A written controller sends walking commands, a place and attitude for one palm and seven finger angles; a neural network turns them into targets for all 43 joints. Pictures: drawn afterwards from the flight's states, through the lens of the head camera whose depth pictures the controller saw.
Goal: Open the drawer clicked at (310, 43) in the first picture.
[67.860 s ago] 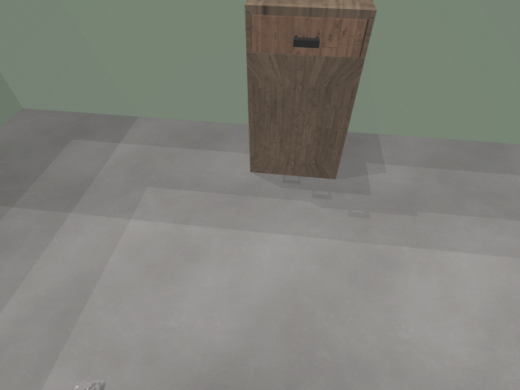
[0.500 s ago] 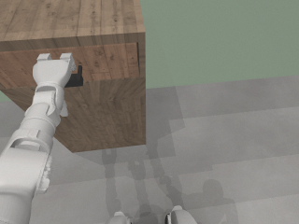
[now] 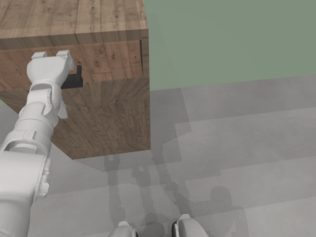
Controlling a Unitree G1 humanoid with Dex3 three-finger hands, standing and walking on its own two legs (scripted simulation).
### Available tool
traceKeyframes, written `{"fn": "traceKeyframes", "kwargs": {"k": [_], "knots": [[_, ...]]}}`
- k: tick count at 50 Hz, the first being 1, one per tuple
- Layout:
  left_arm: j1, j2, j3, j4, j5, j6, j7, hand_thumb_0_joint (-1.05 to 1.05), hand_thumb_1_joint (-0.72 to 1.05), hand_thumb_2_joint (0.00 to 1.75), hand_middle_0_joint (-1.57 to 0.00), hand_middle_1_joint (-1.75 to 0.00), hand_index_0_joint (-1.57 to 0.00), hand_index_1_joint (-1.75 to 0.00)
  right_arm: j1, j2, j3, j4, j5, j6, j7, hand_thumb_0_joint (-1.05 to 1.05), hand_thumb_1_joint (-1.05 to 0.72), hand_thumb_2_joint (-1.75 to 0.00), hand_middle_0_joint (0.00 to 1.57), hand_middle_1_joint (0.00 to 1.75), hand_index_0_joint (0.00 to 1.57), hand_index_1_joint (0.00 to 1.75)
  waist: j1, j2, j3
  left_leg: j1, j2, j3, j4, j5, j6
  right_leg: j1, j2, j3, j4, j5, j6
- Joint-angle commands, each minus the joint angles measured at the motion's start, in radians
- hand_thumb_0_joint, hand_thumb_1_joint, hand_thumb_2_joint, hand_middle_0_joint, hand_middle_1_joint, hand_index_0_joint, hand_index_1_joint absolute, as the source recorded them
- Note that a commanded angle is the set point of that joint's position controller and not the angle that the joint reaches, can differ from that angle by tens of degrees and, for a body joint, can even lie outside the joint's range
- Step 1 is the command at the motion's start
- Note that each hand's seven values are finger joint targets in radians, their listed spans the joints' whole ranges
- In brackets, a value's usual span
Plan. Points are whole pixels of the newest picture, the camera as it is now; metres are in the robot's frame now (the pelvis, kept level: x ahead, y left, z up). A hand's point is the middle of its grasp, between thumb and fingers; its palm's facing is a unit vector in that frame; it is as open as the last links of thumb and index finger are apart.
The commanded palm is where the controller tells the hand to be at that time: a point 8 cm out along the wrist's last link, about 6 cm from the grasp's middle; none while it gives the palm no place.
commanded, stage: lift the hand off the handle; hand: left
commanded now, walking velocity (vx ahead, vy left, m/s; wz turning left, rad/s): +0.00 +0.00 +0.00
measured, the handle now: (63, 75) +0.55 +0.23 +0.04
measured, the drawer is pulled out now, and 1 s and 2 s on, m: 0.00 0.00 0.00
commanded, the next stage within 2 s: draw the hand back to the body in 1.08 s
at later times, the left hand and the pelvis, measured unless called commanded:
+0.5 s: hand (50, 73) +0.51 +0.24 +0.09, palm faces -0.03 -0.01 -1.00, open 13.3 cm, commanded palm +0.50 +0.24 +0.18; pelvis +0.04 +0.01 +0.03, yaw +0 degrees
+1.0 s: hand (32, 34) +0.52 +0.23 +0.19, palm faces +0.04 +0.01 -1.00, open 13.6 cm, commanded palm +0.50 +0.23 +0.24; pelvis +0.04 +0.00 +0.04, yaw +1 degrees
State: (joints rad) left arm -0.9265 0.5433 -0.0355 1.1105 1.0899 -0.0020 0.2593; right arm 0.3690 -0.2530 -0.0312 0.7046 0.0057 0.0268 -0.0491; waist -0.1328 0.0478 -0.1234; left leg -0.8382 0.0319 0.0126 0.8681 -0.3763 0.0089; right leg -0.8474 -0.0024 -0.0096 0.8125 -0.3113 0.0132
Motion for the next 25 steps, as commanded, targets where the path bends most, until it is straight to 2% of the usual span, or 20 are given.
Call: {"fn": "traceKeyframes", "kwargs": {"k": [1,2,3,5,6,7,8,9,11,13,16,17,19,20,22,23,24,25], "knots": [[-0.496,0.276,0.063,-0.246,0.0,-0.026,0.044,0.0,-0.5,0.3,-0.3,-1.2,-0.3,-1.2,0.133,-0.162,-0.055,-0.05,-0.003,-0.023,-0.017,0.0,-0.9,-0.9,0.2,0.3,0.2,0.3,-0.008,0.044,-0.426,0.293,-0.044,-0.003,-0.138,0.164,0.034,0.253,0.057,-0.008,-0.137,0.103,-0.028],[-0.499,0.295,0.086,-0.265,0.001,-0.035,0.048,0.0,-0.5,0.3,-0.3,-1.2,-0.3,-1.2,0.132,-0.164,-0.058,-0.048,-0.005,-0.023,-0.017,0.0,-0.9,-0.9,0.2,0.3,0.2,0.3,-0.001,0.038,-0.448,0.31,-0.043,-0.005,-0.14,0.189,0.033,0.271,0.057,-0.008,-0.139,0.121,-0.03],[-0.504,0.295,0.083,-0.279,0.001,-0.042,0.052,0.0,-0.5,0.3,-0.3,-1.2,-0.3,-1.2,0.132,-0.161,-0.058,-0.046,-0.006,-0.025,-0.018,0.0,-0.9,-0.9,0.2,0.3,0.2,0.3,0.0,0.055,-0.448,0.319,-0.043,-0.004,-0.144,0.203,0.032,0.279,0.056,-0.008,-0.14,0.136,-0.03],[-0.495,0.297,0.098,-0.332,0.002,-0.054,0.062,0.0,-0.5,0.3,-0.3,-1.2,-0.3,-1.2,0.128,-0.159,-0.062,-0.046,-0.009,-0.026,-0.015,0.0,-0.9,-0.9,0.2,0.3,0.2,0.3,0.017,0.088,-0.487,0.371,-0.045,-0.004,-0.147,0.268,0.027,0.299,0.059,-0.013,-0.137,0.181,-0.035],[-0.486,0.263,0.079,-0.33,-0.002,-0.05,0.066,0.0,-0.5,0.3,-0.3,-1.2,-0.3,-1.2,0.129,-0.156,-0.067,-0.044,-0.006,-0.026,-0.011,0.0,-0.9,-0.9,0.2,0.3,0.2,0.3,0.009,0.094,-0.471,0.398,-0.042,-0.008,-0.154,0.285,0.023,0.288,0.063,-0.019,-0.145,0.186,-0.037],[-0.5,0.265,0.087,-0.354,-0.004,-0.052,0.07,0.0,-0.5,0.3,-0.3,-1.2,-0.3,-1.2,0.128,-0.16,-0.069,-0.04,-0.009,-0.026,-0.01,0.0,-0.9,-0.9,0.2,0.3,0.2,0.3,0.01,0.086,-0.486,0.419,-0.04,-0.012,-0.155,0.321,0.021,0.299,0.063,-0.023,-0.146,0.207,-0.038],[-0.487,0.231,0.063,-0.335,-0.005,-0.044,0.075,0.0,-0.5,0.3,-0.3,-1.2,-0.3,-1.2,0.127,-0.156,-0.07,-0.031,-0.008,-0.027,-0.008,0.0,-0.9,-0.9,0.2,0.3,0.2,0.3,0.003,0.078,-0.459,0.43,-0.038,-0.01,-0.159,0.336,0.023,0.291,0.065,-0.028,-0.152,0.216,-0.036],[-0.472,0.247,0.082,-0.336,-0.013,-0.035,0.075,0.0,-0.5,0.3,-0.3,-1.2,-0.3,-1.2,0.126,-0.16,-0.07,-0.029,-0.005,-0.025,-0.005,0.0,-0.9,-0.9,0.2,0.3,0.2,0.3,0.011,0.074,-0.453,0.434,-0.038,-0.012,-0.167,0.334,0.021,0.299,0.066,-0.027,-0.159,0.216,-0.036],[-0.506,0.267,0.086,-0.342,-0.012,-0.019,0.078,0.0,-0.5,0.3,-0.3,-1.2,-0.3,-1.2,0.113,-0.163,-0.067,-0.025,-0.002,-0.023,-0.006,0.0,-0.9,-0.9,0.2,0.3,0.2,0.3,0.005,0.058,-0.424,0.426,-0.039,-0.009,-0.186,0.315,0.022,0.319,0.064,-0.027,-0.173,0.209,-0.034],[-0.505,0.278,0.096,-0.373,-0.016,-0.019,0.072,0.0,-0.5,0.3,-0.3,-1.2,-0.3,-1.2,0.105,-0.16,-0.068,-0.028,-0.003,-0.022,-0.01,0.0,-0.9,-0.9,0.2,0.3,0.2,0.3,0.017,0.072,-0.46,0.462,-0.041,-0.004,-0.192,0.37,0.023,0.361,0.06,-0.024,-0.177,0.261,-0.035],[-0.509,0.309,0.118,-0.422,-0.023,-0.025,0.062,0.0,-0.5,0.3,-0.3,-1.2,-0.3,-1.2,0.089,-0.159,-0.066,-0.037,0.001,-0.018,-0.012,0.0,-0.9,-0.9,0.2,0.3,0.2,0.3,0.028,0.079,-0.475,0.493,-0.045,-0.005,-0.204,0.416,0.02,0.405,0.061,-0.025,-0.182,0.304,-0.036],[-0.519,0.294,0.108,-0.439,-0.027,-0.029,0.056,0.0,-0.5,0.3,-0.3,-1.2,-0.3,-1.2,0.086,-0.16,-0.068,-0.039,-0.001,-0.017,-0.014,0.0,-0.9,-0.9,0.2,0.3,0.2,0.3,0.023,0.082,-0.48,0.515,-0.044,-0.004,-0.204,0.453,0.019,0.41,0.06,-0.027,-0.188,0.327,-0.037],[-0.5,0.302,0.117,-0.433,-0.026,-0.027,0.054,0.0,-0.5,0.3,-0.3,-1.2,-0.3,-1.2,0.078,-0.159,-0.067,-0.039,0.001,-0.016,-0.013,0.0,-0.9,-0.9,0.2,0.3,0.2,0.3,0.024,0.07,-0.446,0.514,-0.044,-0.004,-0.212,0.453,0.018,0.414,0.061,-0.028,-0.195,0.332,-0.034],[-0.493,0.313,0.126,-0.436,-0.022,-0.026,0.052,0.0,-0.5,0.3,-0.3,-1.2,-0.3,-1.2,0.071,-0.158,-0.064,-0.039,0.001,-0.017,-0.014,0.0,-0.9,-0.9,0.2,0.3,0.2,0.3,0.035,0.072,-0.45,0.514,-0.045,-0.003,-0.217,0.462,0.019,0.425,0.058,-0.029,-0.195,0.335,-0.035],[-0.52,0.303,0.117,-0.491,-0.025,-0.032,0.045,0.0,-0.5,0.3,-0.3,-1.2,-0.3,-1.2,0.063,-0.153,-0.068,-0.052,0.002,-0.016,-0.013,0.0,-0.9,-0.9,0.2,0.3,0.2,0.3,0.038,0.091,-0.482,0.553,-0.045,0.0,-0.217,0.518,0.016,0.451,0.059,-0.028,-0.199,0.373,-0.037],[-0.502,0.282,0.104,-0.475,-0.025,-0.028,0.044,0.0,-0.5,0.3,-0.3,-1.2,-0.3,-1.2,0.06,-0.149,-0.067,-0.051,0.003,-0.017,-0.013,0.0,-0.9,-0.9,0.2,0.3,0.2,0.3,0.032,0.08,-0.473,0.562,-0.044,-0.002,-0.218,0.527,0.018,0.446,0.058,-0.03,-0.2,0.373,-0.034],[-0.497,0.299,0.119,-0.463,-0.03,-0.02,0.039,0.0,-0.5,0.3,-0.3,-1.2,-0.3,-1.2,0.061,-0.154,-0.068,-0.046,0.007,-0.014,-0.012,0.0,-0.9,-0.9,0.2,0.3,0.2,0.3,0.033,0.066,-0.448,0.559,-0.044,-0.001,-0.224,0.522,0.015,0.446,0.061,-0.032,-0.206,0.378,-0.034],[-0.503,0.284,0.102,-0.455,-0.027,-0.014,0.033,0.0,-0.5,0.3,-0.3,-1.2,-0.3,-1.2,0.051,-0.152,-0.064,-0.049,0.006,-0.014,-0.013,0.0,-0.9,-0.9,0.2,0.3,0.2,0.3,0.032,0.058,-0.437,0.55,-0.046,0.003,-0.229,0.513,0.018,0.455,0.058,-0.031,-0.211,0.376,-0.033]]}}
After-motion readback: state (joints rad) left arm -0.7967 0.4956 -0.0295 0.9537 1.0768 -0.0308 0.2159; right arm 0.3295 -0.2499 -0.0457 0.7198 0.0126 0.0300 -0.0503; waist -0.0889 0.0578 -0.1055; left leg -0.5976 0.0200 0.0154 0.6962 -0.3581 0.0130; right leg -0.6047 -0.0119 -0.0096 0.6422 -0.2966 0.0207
